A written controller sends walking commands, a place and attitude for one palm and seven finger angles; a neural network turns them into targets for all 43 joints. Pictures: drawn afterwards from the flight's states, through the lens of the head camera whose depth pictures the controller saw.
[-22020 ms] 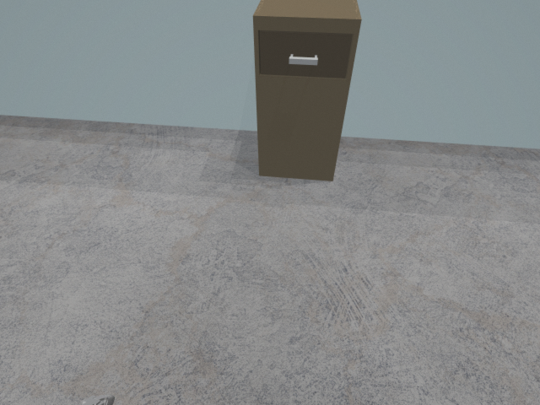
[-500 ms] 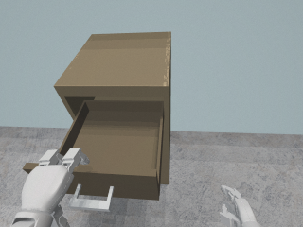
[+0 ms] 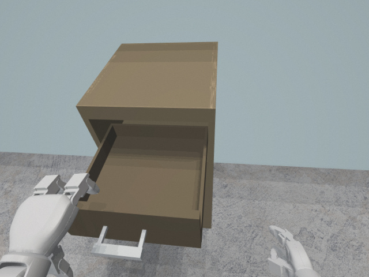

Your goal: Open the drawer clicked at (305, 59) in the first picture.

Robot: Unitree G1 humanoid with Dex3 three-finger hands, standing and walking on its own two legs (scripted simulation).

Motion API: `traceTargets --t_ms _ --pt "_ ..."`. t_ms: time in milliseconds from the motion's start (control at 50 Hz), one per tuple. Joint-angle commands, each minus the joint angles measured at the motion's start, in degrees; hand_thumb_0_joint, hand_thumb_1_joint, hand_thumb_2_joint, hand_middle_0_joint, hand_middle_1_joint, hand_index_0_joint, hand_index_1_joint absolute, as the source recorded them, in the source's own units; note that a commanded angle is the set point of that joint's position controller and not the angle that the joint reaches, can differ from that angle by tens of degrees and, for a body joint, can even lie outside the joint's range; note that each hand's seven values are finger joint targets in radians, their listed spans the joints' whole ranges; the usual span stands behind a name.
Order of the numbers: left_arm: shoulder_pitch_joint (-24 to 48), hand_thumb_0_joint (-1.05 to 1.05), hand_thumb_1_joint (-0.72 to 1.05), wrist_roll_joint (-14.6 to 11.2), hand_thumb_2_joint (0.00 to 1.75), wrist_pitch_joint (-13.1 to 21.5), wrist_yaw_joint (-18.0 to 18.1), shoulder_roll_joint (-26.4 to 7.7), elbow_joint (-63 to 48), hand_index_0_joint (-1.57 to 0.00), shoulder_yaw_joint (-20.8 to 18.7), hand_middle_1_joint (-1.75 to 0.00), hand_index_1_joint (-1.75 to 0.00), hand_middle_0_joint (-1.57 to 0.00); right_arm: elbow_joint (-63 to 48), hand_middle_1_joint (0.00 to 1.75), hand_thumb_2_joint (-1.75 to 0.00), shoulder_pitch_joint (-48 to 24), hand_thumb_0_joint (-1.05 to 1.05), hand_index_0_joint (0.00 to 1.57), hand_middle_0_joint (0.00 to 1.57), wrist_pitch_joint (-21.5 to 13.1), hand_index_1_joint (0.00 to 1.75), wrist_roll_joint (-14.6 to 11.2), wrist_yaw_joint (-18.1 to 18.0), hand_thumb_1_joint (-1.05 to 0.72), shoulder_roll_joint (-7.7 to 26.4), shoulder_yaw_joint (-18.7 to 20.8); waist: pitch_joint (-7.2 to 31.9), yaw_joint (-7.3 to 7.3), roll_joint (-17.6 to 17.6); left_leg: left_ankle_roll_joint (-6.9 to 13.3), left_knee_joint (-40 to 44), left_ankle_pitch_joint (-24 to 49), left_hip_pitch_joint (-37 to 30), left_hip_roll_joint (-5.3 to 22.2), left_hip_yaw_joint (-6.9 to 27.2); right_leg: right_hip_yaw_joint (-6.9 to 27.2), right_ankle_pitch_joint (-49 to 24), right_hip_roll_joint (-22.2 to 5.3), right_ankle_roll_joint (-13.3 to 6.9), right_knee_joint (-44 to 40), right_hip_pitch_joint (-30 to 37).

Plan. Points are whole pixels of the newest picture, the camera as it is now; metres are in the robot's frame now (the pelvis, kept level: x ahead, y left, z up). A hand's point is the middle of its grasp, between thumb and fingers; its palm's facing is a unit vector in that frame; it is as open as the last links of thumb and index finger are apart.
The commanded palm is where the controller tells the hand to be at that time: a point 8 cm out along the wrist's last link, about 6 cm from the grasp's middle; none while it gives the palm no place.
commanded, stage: draw the hand back to the body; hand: left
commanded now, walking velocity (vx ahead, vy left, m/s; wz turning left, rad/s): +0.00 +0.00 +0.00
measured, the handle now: (121, 241) +0.20 +0.21 -0.07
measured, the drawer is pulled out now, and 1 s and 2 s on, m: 0.30 0.30 0.30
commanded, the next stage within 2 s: step back with the hand held close in 0.98 s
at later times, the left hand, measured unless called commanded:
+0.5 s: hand (75, 212) +0.17 +0.21 +0.15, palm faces +0.39 -0.83 -0.40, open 11.1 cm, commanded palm +0.12 +0.25 +0.18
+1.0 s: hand (72, 220) +0.15 +0.20 +0.16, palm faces +0.43 -0.80 -0.41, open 7.6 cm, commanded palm +0.10 +0.24 +0.18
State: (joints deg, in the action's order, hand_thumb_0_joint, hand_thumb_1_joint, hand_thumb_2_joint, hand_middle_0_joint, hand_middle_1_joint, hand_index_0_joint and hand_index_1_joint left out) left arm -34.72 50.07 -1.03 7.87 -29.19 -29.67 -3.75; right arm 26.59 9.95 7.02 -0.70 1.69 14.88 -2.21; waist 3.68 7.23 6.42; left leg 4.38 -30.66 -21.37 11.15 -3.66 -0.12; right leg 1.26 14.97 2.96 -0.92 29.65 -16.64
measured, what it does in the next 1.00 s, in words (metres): stands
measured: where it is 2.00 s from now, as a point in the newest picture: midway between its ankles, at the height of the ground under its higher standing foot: outside the picture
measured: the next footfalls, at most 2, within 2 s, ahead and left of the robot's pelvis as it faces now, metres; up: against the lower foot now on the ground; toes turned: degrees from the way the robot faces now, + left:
none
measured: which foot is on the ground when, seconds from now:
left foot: down 0.00-1.00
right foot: down 0.00-1.00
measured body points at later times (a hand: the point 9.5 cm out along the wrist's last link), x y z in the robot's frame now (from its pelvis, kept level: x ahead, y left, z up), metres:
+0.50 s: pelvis +0.00 -0.03 +0.01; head -0.01 -0.06 +0.46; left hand +0.14 +0.25 +0.17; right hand +0.20 -0.24 -0.08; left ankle -0.06 +0.06 -0.73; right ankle +0.00 -0.12 -0.73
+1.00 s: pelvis -0.01 -0.05 +0.01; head -0.02 -0.08 +0.46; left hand +0.12 +0.24 +0.18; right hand +0.19 -0.25 -0.08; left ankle -0.06 +0.06 -0.73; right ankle +0.00 -0.12 -0.73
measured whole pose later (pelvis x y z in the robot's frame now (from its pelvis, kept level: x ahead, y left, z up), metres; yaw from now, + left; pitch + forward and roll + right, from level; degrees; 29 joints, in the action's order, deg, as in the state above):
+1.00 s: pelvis -0.01 -0.05 +0.01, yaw +3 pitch -3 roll +0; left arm -32.1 -4.4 7.5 6.3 -18.3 -24.7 -15.7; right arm 36.2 10.6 -7.1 -1.2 -4.4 12.4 -0.9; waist -0.4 2.9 5.4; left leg 1.0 -24.1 -17.1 3.7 -1.6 3.8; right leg -2.6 11.3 4.4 -4.3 22.3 -8.0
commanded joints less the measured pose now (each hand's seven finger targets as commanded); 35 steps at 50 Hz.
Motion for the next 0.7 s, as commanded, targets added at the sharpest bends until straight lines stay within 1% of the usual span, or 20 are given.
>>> traceTargets --t_ms 0,20,40,60,80,120,140,160,200,260,320,380,440,460,520,560,600,620,660,680 --pt "0.16 0.0 -0.43 -45.46 0.33 5.33 -0.41 7.61 -6.12 -0.29 -6.39 -1.15 -1.15 -0.29 -8.97 0.3 -0.9 -4.1 0.0 0.2 0.2 -10.1 0.3 -1.83 -2.96 -0.9 1.41 2.68 0.74 -5.53 -8.43 -4.08 4.76 28.55 -7.03 8.63 7.0 -3.15 -7.58 -3.13 -1.0 -1.6 5.77" --pt "-0.14 0.0 -0.4 -45.64 0.34 6.06 -0.32 6.46 -6.7 -0.29 -7.72 -1.13 -1.13 -0.29 -8.33 0.3 -0.9 -4.14 0.0 0.2 0.2 -10.96 0.3 -1.49 -3.54 -0.9 1.69 2.3 0.35 -4.99 -4.04 -4.69 5.68 29.49 -7.81 8.27 7.03 -3.12 -6.47 -2.88 -1.16 -2.23 5.28" --pt "1.45 0.0 -0.36 -48.75 0.36 6.97 0.06 4.07 -11.48 -0.29 -9.83 -1.11 -1.11 -0.29 -7.94 0.3 -0.9 -3.71 0.0 0.2 0.2 -11.39 0.3 -1.09 -4.58 -0.9 2.02 2.6 2.93 -4.68 -4.27 -5.35 6.49 30.88 -7.38 8.07 6.69 -3.71 -8.71 -3.77 -0.97 -3.06 8.28" --pt "2.73 0.0 -0.32 -49.91 0.37 7.48 0.67 1.64 -12.61 -0.29 -12.59 -1.09 -1.09 -0.29 -7.01 0.3 -0.9 -5.16 0.0 0.2 0.2 -12.58 0.3 -0.77 -5.33 -0.9 2.27 2.31 3.63 -4.25 -4.42 -5.19 6.47 29.87 -6.45 7.41 6.04 -3.34 -10.28 -3.64 -0.95 -3.49 9.88" --pt "5.21 0.0 -0.29 -50.12 0.39 8.78 0.81 1.48 -15.91 -0.29 -12.37 -1.07 -1.07 -0.29 -6.97 0.3 -0.9 -3.78 0.0 0.2 0.2 -13.96 0.3 -0.15 -5.52 -0.9 2.22 1.7 6.28 -4.06 -4.13 -5.37 6.59 31.43 -6.27 6.47 5.55 -3.46 -13.2 -4.15 -1.02 -3.65 12.17" --pt "4.18 0.0 -0.22 -51.32 0.42 9.18 0.84 2.8 -15.29 -0.28 -11.57 -1.02 -1.02 -0.28 -5.45 0.3 -0.9 -4.03 0.0 0.2 0.2 -15.33 0.3 0.23 -5.87 -0.9 1.98 1.56 3.47 -4.31 -2.94 -5.81 7.25 32.47 -4.87 6.12 5.1 -3.74 -15.07 -4.31 -1.26 -4.27 12.33" --pt "5.22 0.0 -0.18 -51.64 0.43 9.19 0.83 2.46 -15.14 -0.28 -11.89 -1.0 -1.0 -0.28 -4.85 0.3 -0.9 -4.5 0.0 0.2 0.2 -15.93 0.3 0.15 -5.91 -0.9 1.88 1.51 0.56 -4.52 -2.11 -5.72 7.57 30.46 -3.58 5.9 4.71 -3.59 -14.82 -4.42 -1.4 -5.15 11.69" --pt "6.96 0.0 -0.15 -51.72 0.45 9.37 0.9 1.14 -15.26 -0.27 -13.53 -0.98 -0.98 -0.27 -3.93 0.3 -0.9 -4.86 0.0 0.2 0.2 -16.48 0.3 0.16 -5.99 -0.9 2.23 1.43 -1.61 -4.52 0.57 -5.75 7.85 28.56 -2.71 5.56 4.56 -3.17 -14.4 -4.31 -1.72 -6.28 11.2" --pt "6.78 0.0 -0.08 -52.32 0.48 9.69 0.56 2.29 -12.21 -0.27 -13.56 -0.93 -0.93 -0.27 -2.91 0.3 -0.9 -4.76 0.0 0.2 0.2 -17.05 0.3 0.12 -5.88 -0.9 1.65 1.15 -4.3 -4.56 2.03 -5.8 8.61 25.99 -1.33 5.06 4.19 -3.69 -13.9 -4.39 -1.97 -6.71 11.18" --pt "6.06 0.0 0.02 -52.92 0.52 10.2 -0.24 2.89 -9.12 -0.26 -14.89 -0.86 -0.86 -0.26 -1.89 0.3 -0.9 -5.38 0.0 0.2 0.2 -17.2 0.3 0.08 -5.64 -0.9 1.72 1.68 -4.65 -4.31 -1.35 -5.11 8.69 24.72 -1.27 5.03 4.0 -3.44 -14.44 -4.07 -1.95 -7.75 11.53" --pt "4.93 0.0 0.13 -53.78 0.57 10.75 -0.91 2.99 -8.38 -0.25 -15.84 -0.8 -0.8 -0.25 -1.77 0.3 -0.9 -5.81 0.0 0.2 0.2 -16.87 0.3 0.08 -5.46 -0.9 2.08 2.21 -1.11 -4.12 -4.77 -4.23 8.8 24.05 -1.76 4.87 3.4 -3.16 -15.61 -4.28 -1.4 -7.42 13.48" --pt "3.83 0.0 0.23 -54.19 0.62 11.11 -1.21 3.36 -7.44 -0.25 -16.26 -0.73 -0.73 -0.25 -1.38 0.3 -0.9 -6.54 0.0 0.2 0.2 -16.66 0.3 -0.09 -5.44 -0.9 2.21 2.59 -0.19 -4.22 -4.78 -3.47 8.87 21.92 -1.88 4.64 2.75 -2.47 -14.88 -4.5 -1.09 -8.33 13.78" --pt "4.77 0.0 0.34 -54.18 0.66 11.82 -0.81 1.31 -10.27 -0.24 -18.01 -0.66 -0.66 -0.24 -1.43 0.3 -0.9 -6.52 0.0 0.2 0.2 -16.96 0.3 -0.12 -5.69 -0.9 2.4 2.81 2.47 -4.06 -3.18 -3.28 8.84 21.43 -2.62 4.51 2.7 -2.21 -14.52 -4.67 -0.99 -8.52 14.75" --pt "5.79 0.0 0.37 -54.18 0.68 11.74 -0.63 0.42 -10.85 -0.24 -18.72 -0.64 -0.64 -0.24 -1.36 0.3 -0.9 -6.97 0.0 0.2 0.2 -17.1 0.3 -0.21 -5.79 -0.9 2.54 2.79 1.91 -4.08 -1.35 -3.24 8.64 21.01 -2.7 4.31 2.57 -1.62 -14.39 -4.6 -1.05 -9.23 14.18" --pt "5.21 0.0 0.48 -54.2 0.72 11.96 -0.38 1.01 -10.21 -0.23 -18.63 -0.57 -0.57 -0.23 -1.08 0.3 -0.9 -6.65 0.0 0.2 0.2 -17.2 0.3 -0.36 -6.04 -0.9 2.19 2.9 1.59 -4.31 -3.4 -3.06 8.97 20.35 -2.89 4.3 2.54 -2.0 -13.42 -4.59 -0.81 -9.28 13.97" --pt "6.82 0.0 0.55 -54.21 0.75 12.01 -0.22 -0.33 -10.75 -0.22 -19.86 -0.52 -0.52 -0.22 -0.88 0.3 -0.9 -7.1 0.0 0.2 0.2 -17.46 0.3 -0.43 -6.19 -0.9 2.46 2.94 0.32 -4.26 -0.98 -3.0 8.81 19.69 -2.92 4.02 2.34 -1.36 -13.11 -4.64 -0.91 -10.39 13.01" --pt "6.13 0.0 0.62 -54.29 0.78 12.15 -0.23 0.43 -9.08 -0.22 -19.65 -0.48 -0.48 -0.22 -0.51 0.3 -0.9 -6.82 0.0 0.2 0.2 -17.37 0.3 -0.5 -6.23 -0.9 2.14 3.01 -0.18 -4.33 -2.79 -2.81 8.99 19.5 -2.95 4.12 2.28 -1.66 -12.8 -4.71 -0.72 -10.12 12.97" --pt "5.71 0.0 0.65 -54.49 0.8 12.04 -0.24 0.56 -7.93 -0.22 -19.9 -0.46 -0.46 -0.22 -0.38 0.3 -0.9 -6.97 0.0 0.2 0.2 -17.23 0.3 -0.49 -6.28 -0.9 2.04 3.17 -0.73 -4.33 -5.26 -2.61 9.01 18.86 -2.65 4.15 2.26 -1.53 -12.31 -4.68 -0.53 -10.36 12.82" --pt "6.33 0.0 0.73 -54.53 0.82 12.14 -0.49 0.32 -7.15 -0.21 -20.47 -0.41 -0.41 -0.21 -0.21 0.3 -0.9 -7.63 0.0 0.2 0.2 -17.14 0.3 -0.59 -6.25 -0.9 2.18 3.38 -2.44 -4.25 -5.26 -2.46 8.92 18.19 -2.57 4.04 2.12 -0.84 -11.5 -4.59 -0.57 -11.6 11.63" --pt "5.77 0.0 0.76 -54.65 0.84 12.25 -0.7 1.63 -5.66 -0.21 -19.32 -0.39 -0.39 -0.21 -0.04 0.3 -0.9 -7.45 0.0 0.2 0.2 -16.97 0.3 -0.56 -6.22 -0.9 2.06 3.27 -3.01 -4.49 -6.15 -2.39 9.26 17.15 -2.18 4.08 2.17 -1.26 -10.12 -4.71 -0.41 -11.27 11.67"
